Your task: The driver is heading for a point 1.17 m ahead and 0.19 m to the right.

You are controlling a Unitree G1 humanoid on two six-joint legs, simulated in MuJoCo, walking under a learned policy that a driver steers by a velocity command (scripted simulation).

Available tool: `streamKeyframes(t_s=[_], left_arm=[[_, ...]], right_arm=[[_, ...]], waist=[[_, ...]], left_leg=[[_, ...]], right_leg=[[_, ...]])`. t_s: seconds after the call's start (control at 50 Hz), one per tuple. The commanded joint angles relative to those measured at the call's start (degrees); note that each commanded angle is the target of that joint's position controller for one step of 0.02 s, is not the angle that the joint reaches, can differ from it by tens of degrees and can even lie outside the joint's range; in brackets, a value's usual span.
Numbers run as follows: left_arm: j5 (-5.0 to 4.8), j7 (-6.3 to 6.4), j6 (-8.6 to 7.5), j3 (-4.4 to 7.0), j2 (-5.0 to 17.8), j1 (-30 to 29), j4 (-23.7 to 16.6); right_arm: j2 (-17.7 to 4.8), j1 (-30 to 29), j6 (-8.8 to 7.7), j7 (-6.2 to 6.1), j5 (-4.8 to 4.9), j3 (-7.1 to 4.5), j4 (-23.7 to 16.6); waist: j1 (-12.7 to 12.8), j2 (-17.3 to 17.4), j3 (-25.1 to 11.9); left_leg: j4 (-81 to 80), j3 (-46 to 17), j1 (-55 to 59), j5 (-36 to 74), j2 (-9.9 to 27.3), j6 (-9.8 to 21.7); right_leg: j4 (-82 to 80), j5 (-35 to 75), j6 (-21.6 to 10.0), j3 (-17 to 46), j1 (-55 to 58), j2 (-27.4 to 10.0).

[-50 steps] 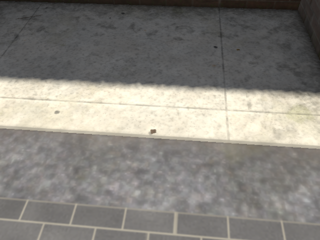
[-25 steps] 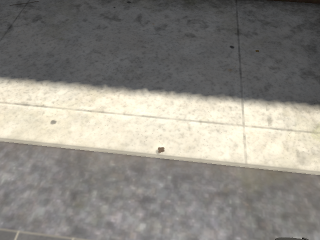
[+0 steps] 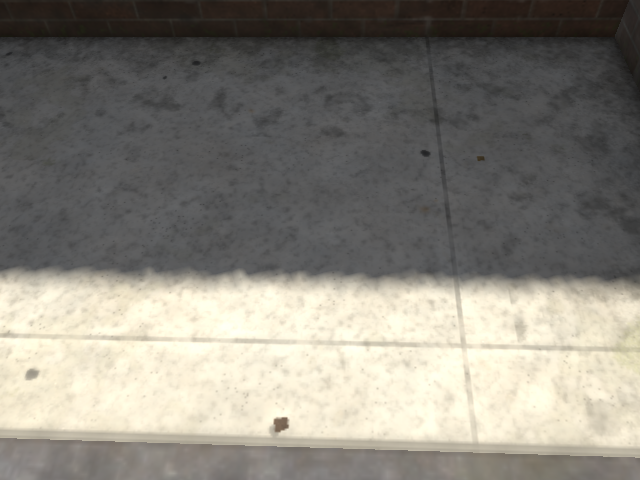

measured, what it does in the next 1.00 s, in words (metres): walks ahead, turning right: left foot, then right foot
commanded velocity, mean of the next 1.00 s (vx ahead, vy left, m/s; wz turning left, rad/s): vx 0.37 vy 0.00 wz -0.24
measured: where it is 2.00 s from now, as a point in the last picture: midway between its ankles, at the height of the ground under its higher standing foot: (363, 375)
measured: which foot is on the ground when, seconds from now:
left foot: up 0.00-0.48, down 0.50-0.98, up 1.00-1.00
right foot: down 0.00-0.50, up 0.52-0.96, down 0.98-1.00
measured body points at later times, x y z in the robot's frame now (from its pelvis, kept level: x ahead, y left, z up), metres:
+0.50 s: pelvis +0.28 +0.02 +0.00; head +0.31 +0.03 +0.45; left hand +0.24 +0.29 -0.14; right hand +0.50 -0.21 -0.09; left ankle +0.42 +0.13 -0.72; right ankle +0.11 -0.10 -0.72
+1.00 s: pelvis +0.47 +0.01 +0.00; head +0.50 -0.01 +0.45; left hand +0.70 +0.23 -0.09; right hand +0.50 -0.29 -0.13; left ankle +0.43 +0.14 -0.72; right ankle +0.53 -0.09 -0.72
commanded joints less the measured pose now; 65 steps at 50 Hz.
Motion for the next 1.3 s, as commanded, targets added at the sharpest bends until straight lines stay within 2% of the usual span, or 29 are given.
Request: streamKeyframes(t_s=[0.02, 0.04, 0.06, 0.08, 0.14, 0.18, 0.3, 0.42, 0.46, 0.5, 0.52, 0.54, 0.56, 0.58, 0.6, 0.64, 0.7, 0.78, 0.9, 0.96, 0.98, 1.0, 1.02, 1.04, 1.06, 1.08, 1.1, 1.16, 1.3], left_arm=[[-0.09, 0.36, 0.20, 3.18, 11.64, 22.11, 3.12], [0.11, 0.62, 0.26, 2.47, 9.34, 17.15, 1.78], [0.52, 0.51, 0.26, 1.89, 7.84, 12.93, 1.14], [0.93, 0.36, 0.05, 1.39, 6.11, 10.47, 0.83], [0.86, 0.15, -0.38, 1.46, 6.31, 10.93, 2.09], [0.83, 0.75, -0.45, 1.93, 7.91, 12.70, 3.02], [0.08, 2.09, 0.33, 2.07, 8.87, 17.45, 5.07], [-0.70, 2.55, 1.80, 2.70, 9.52, 21.75, 7.96], [-0.77, 2.71, 2.38, 3.09, 10.62, 20.15, 7.63], [-0.26, 2.67, 2.72, 2.23, 8.71, 18.21, 6.43], [0.42, 2.40, 2.17, 0.67, 3.31, 22.98, 4.97], [-0.44, 2.20, 1.08, -0.23, 0.83, 26.02, 5.64], [-2.10, 2.29, 0.63, 1.61, 7.30, 21.13, 5.21], [-2.32, 2.68, 0.63, 2.04, 8.55, 17.53, 3.92], [-1.56, 3.24, 1.10, 2.35, 8.10, 16.28, 4.07], [-1.10, 3.55, 3.12, 2.90, 5.63, 18.62, 4.32], [-0.86, 3.59, 5.25, 2.96, 3.57, 17.74, 2.16], [-0.13, 2.45, 5.55, 2.61, 3.18, 12.15, -1.36], [0.10, 0.06, 6.49, 3.06, 5.09, 5.30, -6.48], [0.00, -0.57, 6.43, 4.01, 6.74, 9.18, -7.08], [0.36, 0.10, 6.06, 5.33, 9.99, 13.72, -6.23], [0.98, 1.62, 6.00, 7.19, 17.00, 17.07, -6.62], [2.21, 1.59, 5.82, 6.85, 19.35, 15.60, -8.12], [1.60, 0.91, 5.46, 5.67, 15.05, 14.77, -9.05], [0.95, 0.93, 5.04, 5.17, 13.44, 11.08, -9.74], [0.04, 1.34, 5.18, 4.94, 12.33, 8.09, -10.05], [-0.36, 1.84, 5.59, 4.57, 11.23, 6.05, -10.47], [1.15, 2.83, 5.84, 3.97, 10.38, 4.96, -11.21], [1.66, 3.54, 6.29, 3.25, 10.27, 5.21, -10.33]], right_arm=[[-6.27, 0.61, -3.40, 0.70, 1.52, -0.50, -4.74], [-7.22, -4.26, -3.98, 0.73, 2.27, -0.67, -6.21], [-6.61, -6.45, -3.91, 0.43, 1.66, -0.76, -6.46], [-6.30, -6.61, -3.24, 0.12, 0.86, -1.24, -6.30], [-2.93, -4.56, -1.12, -0.04, 0.42, -1.02, -5.80], [-3.08, -7.78, -0.73, -0.21, -0.04, -1.17, -7.06], [-1.52, -20.06, -1.37, 0.68, 0.00, -0.63, -10.50], [-2.95, -26.78, -2.26, 2.31, 0.51, -0.61, -13.72], [-4.96, -22.77, -2.84, 2.47, 0.54, -1.47, -13.08], [-9.96, -6.03, -3.17, 1.69, 0.05, -4.01, -8.46], [-15.53, 2.63, -3.01, 1.12, -1.26, -5.43, -7.02], [-13.97, 4.13, -2.68, 1.44, -0.97, -4.72, -6.60], [-9.47, 0.37, -2.70, 1.25, -0.72, -3.40, -7.24], [-7.35, -5.36, -2.76, 1.03, -0.69, -2.64, -8.54], [-5.15, -9.74, -2.86, 1.14, -1.00, -1.96, -9.08], [-3.19, -13.56, -2.99, 1.28, -1.99, -1.60, -8.92], [-5.24, -14.84, -3.00, 0.16, -2.31, -2.19, -8.35], [-7.34, -15.55, -1.46, -1.91, -1.68, -2.72, -8.45], [-9.74, -14.00, 1.39, -2.61, 0.20, -3.50, -8.26], [-9.98, -15.59, 2.62, -2.88, 1.27, -3.85, -9.17], [-8.81, -12.70, 2.82, -2.66, 0.87, -3.63, -8.60], [-6.36, -13.29, 2.58, -2.22, -1.42, -2.72, -10.63], [-3.97, -11.17, 2.24, -1.51, -2.44, -1.80, -12.64], [-6.57, -13.78, 2.23, -0.80, -0.96, -2.49, -11.76], [-7.00, -16.10, 2.30, -0.72, 0.48, -2.68, -12.52], [-6.67, -16.42, 2.60, -1.40, 0.03, -2.82, -11.71], [-7.77, -17.02, 3.03, -2.07, -0.83, -3.29, -11.81], [-6.50, -14.02, 3.82, -2.33, -0.58, -3.29, -10.75], [-5.48, -15.41, 3.80, -2.28, -0.27, -2.33, -10.71]], waist=[[9.42, -12.06, -18.58], [8.42, -8.81, -12.00], [6.57, -4.38, -7.41], [4.60, -4.04, -5.00], [1.99, -4.39, -2.64], [2.11, -3.27, -0.97], [5.42, -3.67, 1.76], [6.18, -3.97, 3.92], [3.30, -5.30, 1.50], [-4.47, -4.01, -9.35], [-4.27, 6.52, -19.37], [-3.43, 15.88, -25.62], [-3.68, 10.76, -17.68], [-1.98, 7.99, -10.68], [0.17, 4.36, -7.34], [4.01, 6.19, -4.85], [5.81, 5.80, -2.87], [4.78, 4.57, -3.40], [2.67, 4.41, -3.14], [5.55, 3.92, -4.47], [7.12, -0.44, -7.27], [7.14, -12.66, -10.68], [3.51, -18.08, -18.03], [6.13, -8.37, -20.01], [5.14, -6.26, -14.87], [3.72, -2.12, -11.01], [2.90, -2.77, -8.69], [1.36, -6.40, -9.41], [3.69, -8.95, -8.20]], left_leg=[[38.40, -7.27, -38.94, -4.82, -0.46, 2.27], [37.94, -5.73, -40.29, 0.11, 2.61, 3.17], [34.17, -4.46, -38.14, 4.83, 5.17, 3.07], [30.07, -4.77, -34.74, 7.85, 7.11, 2.93], [24.76, -4.12, -30.51, 11.36, 8.27, 1.81], [19.42, -3.88, -33.93, 15.91, 8.51, 0.66], [-1.51, -0.85, -32.46, 32.01, 5.76, -0.32], [-9.68, -1.83, -33.09, 26.37, 4.28, 1.95], [-11.16, -0.72, -25.65, 22.19, 2.29, 2.94], [-10.07, -0.99, -0.29, 23.24, 2.65, 5.90], [-9.84, -20.27, 23.24, 19.46, 17.52, 12.24], [-19.02, -40.05, 29.62, 10.88, 24.26, 16.35], [-20.62, -34.35, 22.85, 12.48, 22.47, 13.62], [-20.79, -24.75, 13.86, 22.83, 21.41, 11.57], [-21.57, -17.17, 5.76, 33.21, 19.07, 10.32], [-23.23, -6.96, -4.50, 43.84, 15.88, 9.04], [-25.79, 0.26, -8.60, 49.89, 15.39, 10.72], [-26.24, 6.96, -6.79, 48.39, 14.22, 10.42], [-20.57, 8.17, 1.47, 45.52, 17.24, 9.07], [-9.42, 9.50, 2.69, 49.36, 16.20, 5.69], [0.57, 11.22, -0.41, 45.60, 12.31, 2.33], [18.14, 12.88, -14.19, 22.15, 6.77, -2.17], [33.22, 4.59, -29.57, -16.50, -3.28, -4.67], [37.04, -4.35, -31.59, -14.35, -1.03, -3.61], [35.93, -4.58, -33.71, -9.20, 0.30, -2.50], [32.20, -4.49, -33.89, -4.38, 1.80, -2.45], [28.38, -4.66, -32.42, -1.13, 2.55, -2.62], [24.49, -3.44, -26.26, 3.53, 1.43, -3.55], [8.20, -2.88, -19.19, 5.98, 1.93, -4.84]], right_leg=[[-14.94, -11.67, -13.53, 40.06, 48.96, -20.64], [-15.57, -8.56, -11.36, 31.27, 40.94, -18.58], [-17.62, -3.42, -10.39, 24.87, 32.17, -16.31], [-19.58, -0.29, -9.38, 20.47, 26.17, -14.15], [-23.88, 4.56, -9.95, 14.59, 19.48, -12.15], [-25.29, 7.86, -10.43, 12.16, 19.73, -12.04], [-26.75, 7.09, -7.82, 5.25, 21.15, -9.09], [-21.54, 9.46, -6.93, 7.39, 31.45, -13.71], [-16.75, 17.74, -5.93, 8.52, 32.18, -13.89], [2.61, 23.90, -2.97, 5.33, 23.75, -8.35], [24.84, 3.80, 0.84, 1.50, 3.37, -1.01], [37.19, -28.47, 1.90, 7.46, -8.21, 4.19], [42.77, -26.90, 1.61, 11.04, -12.89, 1.25], [42.59, -22.23, 1.49, 9.21, -13.58, -1.29], [40.17, -18.68, 1.94, 8.37, -10.20, -3.37], [36.62, -15.44, 2.52, 7.97, -2.63, -5.58], [32.67, -10.33, 3.49, 6.23, -3.16, -5.18], [17.77, 0.73, 4.03, 3.43, -1.73, -4.94], [7.05, -2.18, 2.10, 0.55, -0.88, -2.97], [-1.69, -2.63, -1.05, -2.15, 5.74, 0.42], [-7.08, 9.52, -3.33, -0.26, 14.75, 1.63], [-6.72, 39.31, -8.31, 16.56, 26.55, -10.00], [-7.45, 43.54, -21.32, 36.99, 37.17, -21.24], [-9.52, 34.57, -19.71, 33.75, 35.12, -19.55], [-10.62, 27.11, -16.44, 27.57, 30.34, -16.68], [-11.79, 18.13, -12.84, 23.80, 25.57, -13.40], [-13.04, 12.41, -11.18, 22.11, 20.73, -11.71], [-14.24, 11.34, -10.70, 18.43, 15.26, -9.18], [-15.25, -3.21, -9.91, 19.00, 12.79, -8.56]])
